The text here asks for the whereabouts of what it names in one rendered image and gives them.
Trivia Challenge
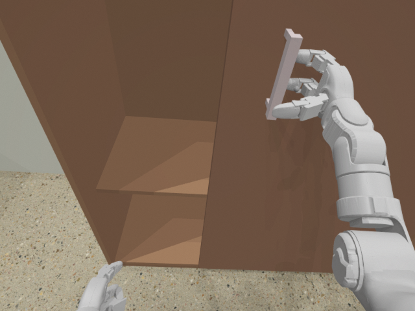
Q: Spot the right robot hand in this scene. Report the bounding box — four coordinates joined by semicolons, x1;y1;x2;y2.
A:
272;49;354;121

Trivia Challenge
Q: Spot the right robot forearm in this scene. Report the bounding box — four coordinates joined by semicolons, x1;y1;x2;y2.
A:
321;98;415;255

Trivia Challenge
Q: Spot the left robot hand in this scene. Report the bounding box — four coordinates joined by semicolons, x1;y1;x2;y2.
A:
78;261;126;311

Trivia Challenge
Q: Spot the robot right upper arm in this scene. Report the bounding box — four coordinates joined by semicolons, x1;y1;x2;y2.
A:
332;230;415;311

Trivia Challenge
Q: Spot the handle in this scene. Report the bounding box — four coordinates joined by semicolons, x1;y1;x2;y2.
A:
265;29;303;120

